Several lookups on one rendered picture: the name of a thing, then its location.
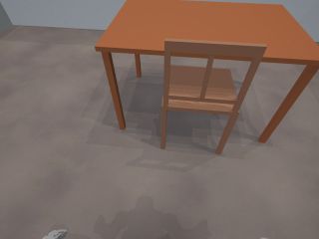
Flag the chair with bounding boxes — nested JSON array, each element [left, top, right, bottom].
[[160, 38, 267, 155]]

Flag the left robot hand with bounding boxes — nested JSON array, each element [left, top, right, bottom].
[[43, 229, 68, 239]]

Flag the table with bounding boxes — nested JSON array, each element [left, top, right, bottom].
[[95, 0, 319, 143]]

